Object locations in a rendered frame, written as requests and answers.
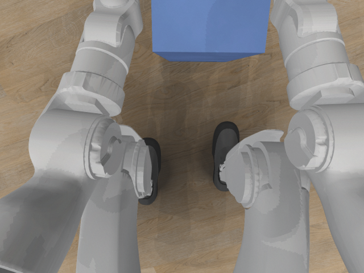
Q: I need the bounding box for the robot left upper arm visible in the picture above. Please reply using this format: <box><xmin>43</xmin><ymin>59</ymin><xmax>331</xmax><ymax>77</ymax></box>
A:
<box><xmin>0</xmin><ymin>109</ymin><xmax>124</xmax><ymax>273</ymax></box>

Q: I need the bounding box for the left robot forearm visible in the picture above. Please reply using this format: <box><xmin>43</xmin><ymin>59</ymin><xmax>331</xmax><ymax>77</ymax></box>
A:
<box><xmin>28</xmin><ymin>0</ymin><xmax>143</xmax><ymax>158</ymax></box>

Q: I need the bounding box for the robot right thigh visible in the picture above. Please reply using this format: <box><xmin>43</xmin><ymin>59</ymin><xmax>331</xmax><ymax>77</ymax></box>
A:
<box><xmin>231</xmin><ymin>141</ymin><xmax>310</xmax><ymax>273</ymax></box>

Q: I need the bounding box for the robot right shin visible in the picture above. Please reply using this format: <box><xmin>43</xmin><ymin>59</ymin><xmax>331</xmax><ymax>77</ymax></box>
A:
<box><xmin>220</xmin><ymin>129</ymin><xmax>311</xmax><ymax>196</ymax></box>

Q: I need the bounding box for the carton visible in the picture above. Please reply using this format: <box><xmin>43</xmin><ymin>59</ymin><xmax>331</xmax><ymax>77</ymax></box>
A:
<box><xmin>151</xmin><ymin>0</ymin><xmax>271</xmax><ymax>62</ymax></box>

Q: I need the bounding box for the right robot forearm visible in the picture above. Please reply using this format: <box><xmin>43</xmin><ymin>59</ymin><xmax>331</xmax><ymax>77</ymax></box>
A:
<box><xmin>270</xmin><ymin>0</ymin><xmax>364</xmax><ymax>110</ymax></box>

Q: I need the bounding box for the robot right upper arm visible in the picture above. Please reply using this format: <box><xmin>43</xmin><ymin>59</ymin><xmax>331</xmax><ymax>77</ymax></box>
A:
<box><xmin>284</xmin><ymin>103</ymin><xmax>364</xmax><ymax>273</ymax></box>

